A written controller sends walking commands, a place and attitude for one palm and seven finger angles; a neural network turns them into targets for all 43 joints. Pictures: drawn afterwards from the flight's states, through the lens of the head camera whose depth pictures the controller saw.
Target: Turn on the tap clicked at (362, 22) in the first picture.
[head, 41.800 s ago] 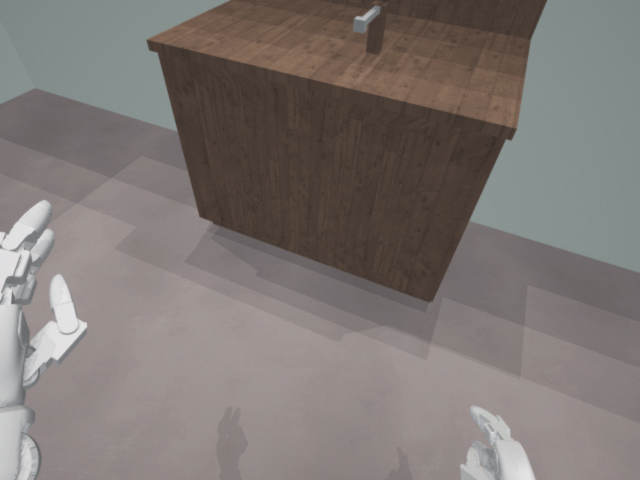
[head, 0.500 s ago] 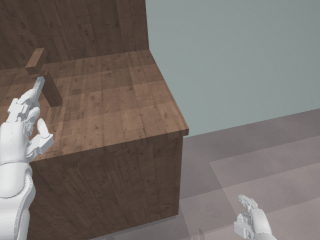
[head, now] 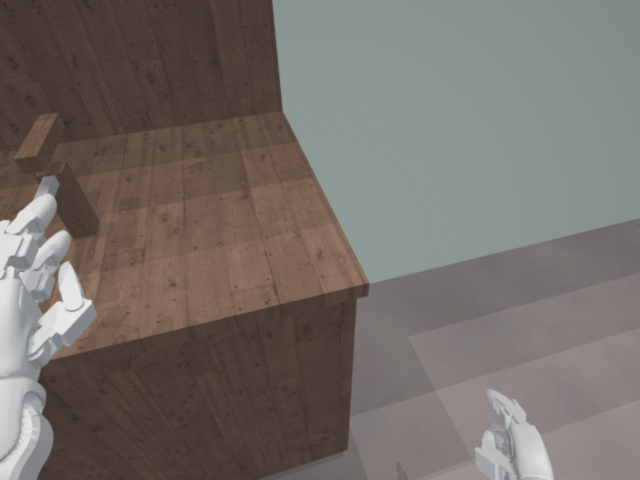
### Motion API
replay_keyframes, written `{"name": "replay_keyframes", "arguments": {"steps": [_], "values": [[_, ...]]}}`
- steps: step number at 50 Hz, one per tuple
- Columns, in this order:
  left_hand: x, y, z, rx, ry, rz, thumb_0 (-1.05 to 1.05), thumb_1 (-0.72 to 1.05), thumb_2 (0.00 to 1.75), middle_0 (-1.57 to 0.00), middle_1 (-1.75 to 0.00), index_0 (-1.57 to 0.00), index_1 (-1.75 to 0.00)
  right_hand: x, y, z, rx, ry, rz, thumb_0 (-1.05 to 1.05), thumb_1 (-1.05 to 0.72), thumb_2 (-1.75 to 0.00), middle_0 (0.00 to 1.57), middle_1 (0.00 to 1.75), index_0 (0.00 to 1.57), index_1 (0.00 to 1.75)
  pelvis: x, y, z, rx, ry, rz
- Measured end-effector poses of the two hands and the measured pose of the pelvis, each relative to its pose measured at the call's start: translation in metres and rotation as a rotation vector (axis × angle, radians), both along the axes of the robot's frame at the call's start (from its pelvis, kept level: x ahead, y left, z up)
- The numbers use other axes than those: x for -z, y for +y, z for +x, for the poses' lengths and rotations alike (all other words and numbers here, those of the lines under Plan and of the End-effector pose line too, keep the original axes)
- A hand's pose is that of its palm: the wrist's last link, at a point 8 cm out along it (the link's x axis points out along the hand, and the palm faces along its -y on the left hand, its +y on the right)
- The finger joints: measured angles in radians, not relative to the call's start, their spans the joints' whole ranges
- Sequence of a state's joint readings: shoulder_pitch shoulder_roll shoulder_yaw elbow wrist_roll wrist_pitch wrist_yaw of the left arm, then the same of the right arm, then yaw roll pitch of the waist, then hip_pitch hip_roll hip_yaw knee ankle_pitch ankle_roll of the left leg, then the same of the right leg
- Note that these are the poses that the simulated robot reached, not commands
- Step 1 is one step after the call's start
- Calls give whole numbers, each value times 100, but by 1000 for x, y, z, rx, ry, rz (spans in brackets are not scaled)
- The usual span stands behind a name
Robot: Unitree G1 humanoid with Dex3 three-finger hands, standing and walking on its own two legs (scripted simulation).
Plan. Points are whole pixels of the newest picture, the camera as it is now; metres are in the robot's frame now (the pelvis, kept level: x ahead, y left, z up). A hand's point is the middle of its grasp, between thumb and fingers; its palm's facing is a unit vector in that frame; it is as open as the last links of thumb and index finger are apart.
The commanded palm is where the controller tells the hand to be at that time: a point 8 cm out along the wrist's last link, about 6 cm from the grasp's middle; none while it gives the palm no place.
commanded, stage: turn the palm inward beside the body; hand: left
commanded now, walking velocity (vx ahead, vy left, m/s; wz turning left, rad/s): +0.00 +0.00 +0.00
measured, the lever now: (26, 240) +0.31 +0.41 +0.17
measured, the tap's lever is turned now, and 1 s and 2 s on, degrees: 0 0 0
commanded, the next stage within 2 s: reach beside the lever's end, fingers flat in 1.10 s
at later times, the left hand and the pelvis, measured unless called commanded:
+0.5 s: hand (18, 337) +0.15 +0.26 +0.23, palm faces +0.55 -0.83 -0.12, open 7.4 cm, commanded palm +0.09 +0.29 +0.23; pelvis -0.04 +0.02 +0.01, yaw +1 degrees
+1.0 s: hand (51, 326) +0.16 +0.24 +0.22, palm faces +0.54 -0.83 -0.11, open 7.4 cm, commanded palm +0.10 +0.28 +0.23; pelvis -0.02 +0.00 +0.01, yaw +1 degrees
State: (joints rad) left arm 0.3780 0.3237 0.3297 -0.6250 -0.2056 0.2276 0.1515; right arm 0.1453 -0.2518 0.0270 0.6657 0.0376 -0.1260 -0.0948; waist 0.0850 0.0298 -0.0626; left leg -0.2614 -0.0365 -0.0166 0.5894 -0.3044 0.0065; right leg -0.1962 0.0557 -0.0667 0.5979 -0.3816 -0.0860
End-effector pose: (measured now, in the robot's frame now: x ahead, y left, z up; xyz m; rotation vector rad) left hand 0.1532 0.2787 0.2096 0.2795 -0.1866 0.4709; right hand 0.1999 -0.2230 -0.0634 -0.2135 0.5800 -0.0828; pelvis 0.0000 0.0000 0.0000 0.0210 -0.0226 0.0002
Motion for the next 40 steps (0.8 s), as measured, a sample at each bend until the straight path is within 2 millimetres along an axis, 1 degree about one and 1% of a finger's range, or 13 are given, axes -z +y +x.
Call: {"name": "replay_keyframes", "arguments": {"steps": [4, 8, 12, 16, 22, 26, 34, 40], "values": [[-11, 10, -7, -50, -24, -7, 2, 89, 90, -21, -31, -21, -30, -3, 18, 3, -22, -18, 35, 1, -91, -90, 20, 30, 20, 30, -1, 5, -5, -1, -13, -5], [-9, 16, -17, -77, 10, -50, 2, 89, 90, -21, -31, -21, -30, -5, 34, 2, -44, -24, 57, 1, -91, -90, 20, 30, 20, 30, -2, 10, -13, -4, -32, -9], [-3, 15, -26, -72, 46, -86, 2, 90, 90, -21, -31, -20, -30, -9, 45, -1, -67, -34, 58, 1, -91, -90, 20, 30, 20, 30, -4, 13, -21, -7, -50, -11], [-6, 12, -36, -71, 22, -93, 2, 90, 90, -21, -31, -20, -30, -14, 51, -5, -88, -50, 49, 1, -91, -90, 20, 30, 20, 30, -4, 14, -29, -8, -66, -13], [-19, 13, -49, -91, -27, -92, 2, 89, 90, -21, -31, -21, -30, -18, 53, -9, -96, -62, 46, 1, -90, -90, 20, 30, 20, 30, -5, 15, -37, -10, -89, -18], [-20, 12, -53, -86, -10, -112, 2, 90, 90, -21, -31, -20, -30, -19, 52, -10, -90, -64, 47, 1, -90, -90, 20, 30, 20, 30, -5, 16, -41, -12, -101, -18], [-13, 12, -54, -104, 26, -159, 2, 90, 90, -21, -31, -20, -30, -20, 48, -7, -89, -60, 40, 1, -90, -90, 20, 30, 20, 30, -5, 13, -41, -15, -105, -19], [-17, 8, -51, -121, 13, -156, 2, 90, 90, -20, -31, -20, -30, -21, 45, 0, -100, -65, 36, 1, -91, -90, 20, 30, 20, 30, -6, 10, -36, -18, -100, -18]]}}
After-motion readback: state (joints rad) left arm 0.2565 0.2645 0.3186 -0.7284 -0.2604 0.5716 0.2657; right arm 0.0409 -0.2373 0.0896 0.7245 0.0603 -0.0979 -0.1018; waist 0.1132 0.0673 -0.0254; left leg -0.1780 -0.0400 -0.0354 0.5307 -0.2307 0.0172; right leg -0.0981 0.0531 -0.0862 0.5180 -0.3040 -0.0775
